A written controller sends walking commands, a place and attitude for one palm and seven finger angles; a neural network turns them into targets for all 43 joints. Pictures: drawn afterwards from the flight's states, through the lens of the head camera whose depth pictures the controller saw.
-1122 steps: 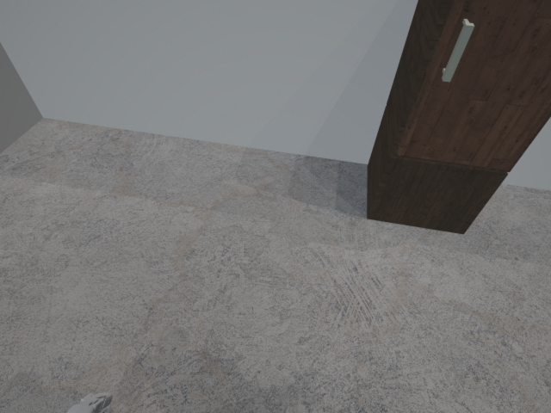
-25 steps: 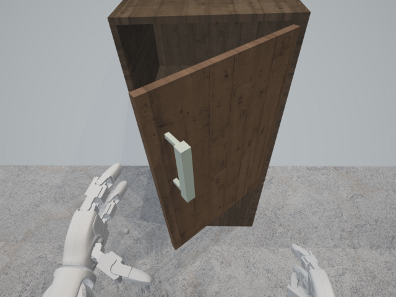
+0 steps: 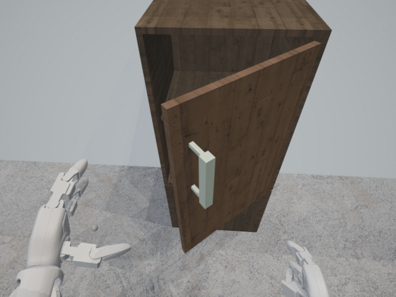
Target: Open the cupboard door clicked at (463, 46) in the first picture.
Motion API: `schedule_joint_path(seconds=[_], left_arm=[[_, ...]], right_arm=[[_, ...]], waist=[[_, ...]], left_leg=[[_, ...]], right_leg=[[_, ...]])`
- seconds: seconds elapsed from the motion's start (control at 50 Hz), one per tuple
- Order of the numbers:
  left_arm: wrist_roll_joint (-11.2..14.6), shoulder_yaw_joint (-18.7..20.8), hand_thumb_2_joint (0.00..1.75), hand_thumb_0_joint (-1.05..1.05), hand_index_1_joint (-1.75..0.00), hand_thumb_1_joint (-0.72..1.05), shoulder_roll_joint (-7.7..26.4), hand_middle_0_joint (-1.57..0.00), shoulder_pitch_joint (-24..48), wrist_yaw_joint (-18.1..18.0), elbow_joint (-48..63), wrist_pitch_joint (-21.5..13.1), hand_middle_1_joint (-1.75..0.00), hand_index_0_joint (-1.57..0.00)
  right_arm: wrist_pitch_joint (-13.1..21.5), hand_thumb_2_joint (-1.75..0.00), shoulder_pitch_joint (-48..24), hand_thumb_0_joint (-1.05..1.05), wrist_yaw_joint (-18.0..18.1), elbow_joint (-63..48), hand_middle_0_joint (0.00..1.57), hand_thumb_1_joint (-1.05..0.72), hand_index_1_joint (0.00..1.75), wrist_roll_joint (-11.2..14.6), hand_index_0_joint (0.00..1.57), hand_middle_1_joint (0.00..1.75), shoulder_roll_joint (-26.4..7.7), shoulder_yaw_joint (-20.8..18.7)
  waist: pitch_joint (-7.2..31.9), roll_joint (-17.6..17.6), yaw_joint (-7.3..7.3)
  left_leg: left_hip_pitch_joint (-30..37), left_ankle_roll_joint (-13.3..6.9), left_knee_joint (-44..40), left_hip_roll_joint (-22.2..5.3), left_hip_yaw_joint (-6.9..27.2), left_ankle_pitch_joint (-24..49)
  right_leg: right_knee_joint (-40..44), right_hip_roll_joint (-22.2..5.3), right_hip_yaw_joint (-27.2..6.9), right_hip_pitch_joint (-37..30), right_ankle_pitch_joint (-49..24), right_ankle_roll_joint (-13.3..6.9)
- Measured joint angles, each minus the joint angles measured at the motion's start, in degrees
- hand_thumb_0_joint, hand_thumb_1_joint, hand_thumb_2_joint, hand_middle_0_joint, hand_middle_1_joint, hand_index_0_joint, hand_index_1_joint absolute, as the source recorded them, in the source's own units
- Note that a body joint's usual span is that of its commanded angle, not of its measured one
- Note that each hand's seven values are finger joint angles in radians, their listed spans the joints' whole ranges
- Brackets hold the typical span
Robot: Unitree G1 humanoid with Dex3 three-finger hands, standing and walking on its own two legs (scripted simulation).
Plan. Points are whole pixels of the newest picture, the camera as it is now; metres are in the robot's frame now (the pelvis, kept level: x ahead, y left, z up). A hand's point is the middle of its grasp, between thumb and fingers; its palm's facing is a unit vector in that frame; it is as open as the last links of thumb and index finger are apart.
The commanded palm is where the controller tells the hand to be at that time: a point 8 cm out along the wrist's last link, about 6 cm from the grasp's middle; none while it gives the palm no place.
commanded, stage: draw the hand back to the body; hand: left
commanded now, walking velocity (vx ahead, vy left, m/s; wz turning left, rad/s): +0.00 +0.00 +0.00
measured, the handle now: (200, 176) +0.34 +0.04 +0.08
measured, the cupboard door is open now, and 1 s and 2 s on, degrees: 41 41 41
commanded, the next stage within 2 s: step back with the hand held close in 0.82 s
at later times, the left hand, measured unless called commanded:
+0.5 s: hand (42, 198) +0.20 +0.27 +0.17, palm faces +0.44 -0.79 -0.42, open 8.5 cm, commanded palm +0.15 +0.30 +0.18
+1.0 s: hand (54, 202) +0.20 +0.24 +0.17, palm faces +0.44 -0.80 -0.42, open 7.4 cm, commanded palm +0.15 +0.28 +0.18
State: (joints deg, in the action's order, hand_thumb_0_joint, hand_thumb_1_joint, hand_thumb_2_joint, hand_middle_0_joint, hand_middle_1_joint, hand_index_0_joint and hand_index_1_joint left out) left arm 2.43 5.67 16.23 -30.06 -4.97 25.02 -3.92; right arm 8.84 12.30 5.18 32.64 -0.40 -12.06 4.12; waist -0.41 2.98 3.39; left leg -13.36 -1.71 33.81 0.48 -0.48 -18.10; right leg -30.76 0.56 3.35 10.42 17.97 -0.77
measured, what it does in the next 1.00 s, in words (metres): stands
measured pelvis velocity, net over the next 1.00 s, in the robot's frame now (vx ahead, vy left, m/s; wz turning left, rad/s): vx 0.00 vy -0.02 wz -0.01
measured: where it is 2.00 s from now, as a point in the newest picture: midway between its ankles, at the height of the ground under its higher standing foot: outside the picture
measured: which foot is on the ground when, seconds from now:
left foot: down 0.00-1.00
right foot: down 0.00-1.00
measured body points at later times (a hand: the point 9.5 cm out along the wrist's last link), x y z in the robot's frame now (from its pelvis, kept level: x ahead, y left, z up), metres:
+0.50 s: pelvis +0.01 +0.01 +0.01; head +0.00 -0.01 +0.46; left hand +0.18 +0.31 +0.19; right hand +0.20 -0.21 -0.07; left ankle +0.00 +0.10 -0.73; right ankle -0.01 -0.11 -0.73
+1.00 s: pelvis +0.00 -0.02 +0.01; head -0.01 -0.04 +0.46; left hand +0.17 +0.28 +0.19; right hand +0.19 -0.24 -0.07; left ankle +0.00 +0.10 -0.73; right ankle -0.01 -0.11 -0.73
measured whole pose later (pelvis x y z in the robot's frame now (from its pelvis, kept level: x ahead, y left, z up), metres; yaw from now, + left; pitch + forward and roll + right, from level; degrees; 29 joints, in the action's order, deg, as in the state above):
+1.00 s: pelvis +0.00 -0.02 +0.01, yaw -1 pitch -5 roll -1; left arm 2.8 19.3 19.8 -25.5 -6.1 21.1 -6.4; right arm 5.7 10.5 4.3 36.7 0.0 -13.4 1.0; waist -2.2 4.1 3.9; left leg -5.8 -0.5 23.8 -0.9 -0.9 -13.5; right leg -19.8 2.2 2.8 2.8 12.7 -1.9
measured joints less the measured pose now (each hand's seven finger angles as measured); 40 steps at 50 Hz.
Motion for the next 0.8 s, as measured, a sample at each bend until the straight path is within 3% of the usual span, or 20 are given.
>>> schedule_joint_path(seconds=[0.22,0.52,0.66,0.8], left_arm=[[-0.64,5.43,0.60,0.00,-0.30,0.22,2.10,-0.18,0.00,-1.43,0.37,-0.79,-0.30,-0.18],[0.16,13.86,0.82,0.01,-0.30,0.73,4.29,-0.20,3.21,-1.89,-1.93,-1.38,-0.30,-0.20],[0.21,12.22,0.87,0.01,-0.30,0.85,2.39,-0.20,3.25,-1.53,-3.05,-1.01,-0.30,-0.20],[0.23,11.91,0.89,0.02,-0.30,0.88,3.15,-0.21,2.41,-1.34,-2.76,-0.95,-0.30,-0.21]], right_arm=[[-1.33,-0.90,-0.24,0.02,-0.81,2.64,0.20,-0.90,0.30,-0.32,0.20,0.30,-0.38,-0.86],[-2.57,-0.90,-1.56,0.01,-1.32,3.93,0.20,-0.90,0.30,-0.15,0.20,0.30,-1.04,-2.54],[-3.07,-0.90,-1.80,0.01,-1.54,4.12,0.20,-0.90,0.30,-0.15,0.20,0.30,-1.31,-2.93],[-2.83,-0.90,-1.56,0.01,-1.08,4.53,0.20,-0.90,0.30,-0.20,0.20,0.30,-0.95,-2.99]], waist=[[-0.86,-0.08,0.27],[-1.36,-0.05,0.91],[-1.61,0.32,0.85],[-1.52,0.20,0.79]], left_leg=[[5.82,-0.76,-7.04,0.93,-1.31,2.53],[8.26,-0.28,-10.28,0.52,-1.35,3.87],[8.48,0.08,-10.94,0.21,-1.14,4.42],[8.74,0.72,-10.81,-0.56,-0.95,4.39]], right_leg=[[6.32,-0.80,-1.37,-5.14,-2.58,0.90],[9.81,-0.30,-1.47,-7.61,-4.10,0.50],[10.25,0.04,-1.27,-7.76,-4.46,0.09],[10.59,0.82,-1.12,-8.20,-4.66,-0.60]])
